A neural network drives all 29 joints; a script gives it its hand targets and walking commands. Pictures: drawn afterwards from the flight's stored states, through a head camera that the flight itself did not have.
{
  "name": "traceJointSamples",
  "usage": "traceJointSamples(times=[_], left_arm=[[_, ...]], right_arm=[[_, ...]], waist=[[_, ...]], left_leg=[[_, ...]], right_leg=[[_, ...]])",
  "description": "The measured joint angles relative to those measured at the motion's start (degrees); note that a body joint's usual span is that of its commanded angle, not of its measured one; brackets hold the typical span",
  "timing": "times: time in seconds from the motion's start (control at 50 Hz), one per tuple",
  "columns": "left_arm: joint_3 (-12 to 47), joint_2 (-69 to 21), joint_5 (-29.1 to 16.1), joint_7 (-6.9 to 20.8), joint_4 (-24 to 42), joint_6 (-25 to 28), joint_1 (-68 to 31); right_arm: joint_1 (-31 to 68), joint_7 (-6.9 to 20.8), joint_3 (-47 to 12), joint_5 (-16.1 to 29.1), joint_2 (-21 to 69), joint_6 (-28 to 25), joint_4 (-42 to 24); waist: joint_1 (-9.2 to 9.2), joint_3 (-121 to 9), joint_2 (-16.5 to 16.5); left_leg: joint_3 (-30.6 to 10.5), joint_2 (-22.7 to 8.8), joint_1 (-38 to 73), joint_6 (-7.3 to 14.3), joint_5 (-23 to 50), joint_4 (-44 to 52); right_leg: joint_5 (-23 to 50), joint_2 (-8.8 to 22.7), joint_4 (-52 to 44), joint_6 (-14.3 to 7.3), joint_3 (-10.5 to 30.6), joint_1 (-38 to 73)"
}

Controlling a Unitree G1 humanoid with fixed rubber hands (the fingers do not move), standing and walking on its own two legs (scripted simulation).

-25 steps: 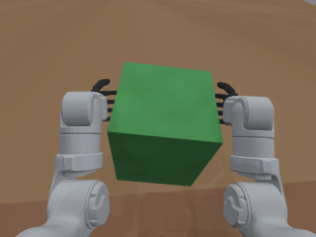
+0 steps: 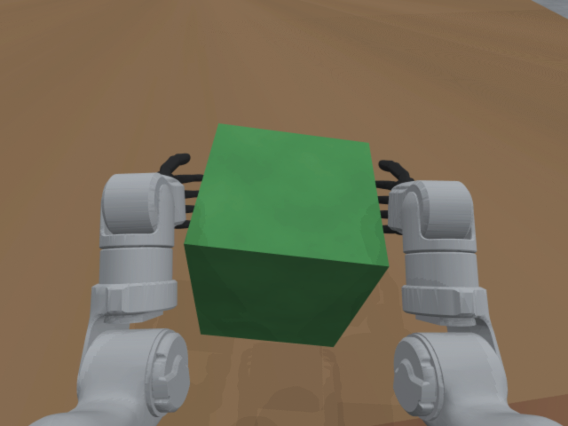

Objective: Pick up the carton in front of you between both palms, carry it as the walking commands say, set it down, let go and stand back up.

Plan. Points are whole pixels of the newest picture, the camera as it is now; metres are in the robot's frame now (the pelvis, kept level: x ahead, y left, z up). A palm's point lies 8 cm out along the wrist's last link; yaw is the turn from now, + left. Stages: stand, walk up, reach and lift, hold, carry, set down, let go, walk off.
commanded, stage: carry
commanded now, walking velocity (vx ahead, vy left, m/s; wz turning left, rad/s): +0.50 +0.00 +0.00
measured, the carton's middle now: (280, 243) +0.38 -0.01 +0.07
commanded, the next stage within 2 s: none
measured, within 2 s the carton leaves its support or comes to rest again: neither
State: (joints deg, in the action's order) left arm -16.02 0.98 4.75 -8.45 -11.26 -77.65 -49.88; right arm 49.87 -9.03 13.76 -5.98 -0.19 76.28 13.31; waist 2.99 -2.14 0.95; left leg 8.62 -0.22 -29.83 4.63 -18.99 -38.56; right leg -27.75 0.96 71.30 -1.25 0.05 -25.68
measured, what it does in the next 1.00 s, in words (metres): climbs: right foot, then left foot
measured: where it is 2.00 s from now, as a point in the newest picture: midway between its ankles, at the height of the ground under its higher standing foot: (267, 198)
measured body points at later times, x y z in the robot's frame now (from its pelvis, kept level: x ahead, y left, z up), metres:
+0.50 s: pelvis +0.30 -0.04 +0.04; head +0.33 -0.05 +0.48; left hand +0.67 +0.13 +0.19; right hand +0.70 -0.17 +0.18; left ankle +0.27 +0.08 -0.61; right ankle +0.33 -0.12 -0.70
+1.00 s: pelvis +0.60 +0.01 +0.05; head +0.64 +0.02 +0.50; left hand +0.94 +0.14 +0.11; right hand +0.93 -0.15 +0.11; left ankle +0.58 +0.08 -0.70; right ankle +0.65 -0.14 -0.64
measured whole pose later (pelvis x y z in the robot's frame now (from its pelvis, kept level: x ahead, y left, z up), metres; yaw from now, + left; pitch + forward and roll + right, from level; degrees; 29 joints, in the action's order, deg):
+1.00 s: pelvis +0.60 +0.01 +0.05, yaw -1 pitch +5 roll -2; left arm -11.6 -6.9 8.3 -7.9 -1.6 -68.8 -28.1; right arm 27.1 -8.9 13.1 -7.9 6.5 69.7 2.1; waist 0.6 -1.3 0.2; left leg 9.0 -1.5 -13.1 3.6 -11.6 -19.1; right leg -17.2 3.2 47.0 1.7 -4.6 -33.6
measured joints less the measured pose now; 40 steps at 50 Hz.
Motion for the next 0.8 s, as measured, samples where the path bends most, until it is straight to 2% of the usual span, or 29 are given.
traceJointSamples(times=[0.04,0.12,0.22,0.28,0.32,0.34,0.4,0.42,0.46,0.56,0.64,0.7,0.74,0.76,0.8], left_arm=[[0.02,-0.64,0.71,-0.04,0.67,-0.42,0.03],[-0.04,-1.22,1.12,-0.10,4.64,-0.77,-0.13],[-0.61,-1.18,1.17,-0.16,7.77,-0.99,-1.00],[-0.79,-0.89,1.23,-0.15,5.68,-1.04,-1.87],[-0.41,-1.16,1.58,-0.13,2.39,-0.22,-2.88],[0.08,-1.61,2.01,-0.19,0.72,0.44,-3.13],[0.90,-2.60,2.65,-0.39,-1.54,1.09,-1.94],[1.07,-2.56,2.29,-0.43,-1.20,0.87,-1.14],[1.25,-2.23,1.21,-0.67,0.49,0.21,0.06],[0.54,-2.24,-0.09,-1.27,4.12,0.24,0.14],[0.02,-3.05,0.61,-1.17,1.96,1.79,0.29],[0.47,-3.65,1.74,-0.70,-0.98,3.15,1.75],[0.77,-3.58,2.34,-0.21,-2.59,3.84,3.15],[1.13,-3.20,2.42,0.13,-3.26,4.52,4.01],[1.40,-2.89,2.47,0.66,-3.85,5.97,6.71]], right_arm=[[-1.25,-0.67,-0.34,1.24,-0.30,0.49,-1.48],[-1.03,-1.79,0.17,3.05,-0.56,0.82,-4.97],[0.89,-1.90,0.71,2.88,-0.35,0.89,-6.69],[1.91,-1.36,0.62,1.92,-0.60,1.21,-4.64],[2.34,-0.77,0.50,1.47,-1.69,1.37,-2.59],[2.13,-0.47,0.61,1.26,-2.22,1.27,-1.59],[1.42,0.58,0.68,1.31,-2.71,1.78,0.47],[1.21,0.57,0.48,1.17,-2.60,2.17,0.51],[0.95,0.40,0.23,0.91,-2.11,2.93,-0.52],[0.93,-0.19,0.70,0.20,-1.05,3.40,-4.71],[-0.30,0.07,1.67,-0.61,-0.47,2.33,-3.95],[-2.07,0.39,1.96,-0.97,-0.21,0.93,-1.20],[-2.82,0.49,1.75,-1.29,0.19,-0.33,1.50],[-3.50,0.52,1.71,-1.61,0.79,-1.55,2.60],[-5.42,0.34,1.15,-2.42,2.19,-3.67,4.12]], waist=[[0.88,1.13,-0.07],[1.53,2.59,-0.02],[0.92,1.38,-0.09],[-0.33,-0.54,-1.07],[-1.73,-1.21,-2.59],[-2.64,-1.38,-2.75],[-4.90,-0.99,-1.93],[-5.40,-0.63,-1.88],[-6.08,0.29,-1.79],[-6.71,1.37,-1.53],[-6.42,-0.06,-1.40],[-5.65,-1.84,-1.20],[-4.85,-2.99,-1.23],[-4.06,-3.26,-0.20],[-3.15,-2.82,0.43]], left_leg=[[-0.43,-0.12,3.10,-0.49,-0.24,2.83],[-0.85,-0.30,8.44,-0.74,-1.81,6.94],[-1.30,-0.40,15.16,-2.30,-5.45,10.45],[-1.84,-1.57,19.22,-3.98,-9.70,9.79],[-2.81,-3.59,19.19,-4.55,-13.20,2.49],[-4.27,-3.66,16.97,-4.59,-12.17,-4.81],[-7.79,-0.80,7.14,-3.50,-9.93,-27.20],[-7.87,-0.46,4.07,-3.16,-8.44,-30.85],[-7.58,-0.68,-1.22,-2.91,-5.85,-32.35],[-6.75,-2.29,-9.32,-3.61,-2.35,-20.55],[-5.16,-2.78,-8.82,-3.93,5.90,-5.54],[-2.82,-1.74,-4.42,-3.16,11.45,5.39],[-0.65,-1.02,0.70,-2.20,14.91,11.92],[0.13,-0.44,1.00,-1.23,15.52,10.31],[0.80,-0.31,1.63,0.09,11.37,6.61]], right_leg=[[2.14,-0.19,3.13,-0.58,-0.29,-6.20],[4.02,1.06,-2.63,-0.46,-1.24,-15.09],[10.17,2.44,-21.73,0.18,-3.08,-16.41],[14.43,1.02,-33.96,-0.59,-6.24,-11.12],[21.96,-0.28,-36.48,-2.48,-8.30,-7.51],[21.35,-0.38,-34.60,-3.09,-8.71,-7.05],[15.55,-0.20,-33.79,-3.44,-8.27,-3.95],[14.98,-0.20,-34.84,-3.27,-8.13,-2.53],[14.64,-0.22,-37.36,-2.95,-7.96,0.34],[12.49,-0.23,-42.26,-2.71,-7.63,6.53],[9.33,-0.13,-44.95,-1.24,-7.27,12.23],[5.44,0.30,-45.27,0.29,-7.00,16.94],[1.38,0.75,-41.02,1.30,-6.50,18.59],[-0.24,1.89,-35.62,1.58,-6.07,17.36],[-0.65,1.22,-20.35,1.74,-2.83,11.44]])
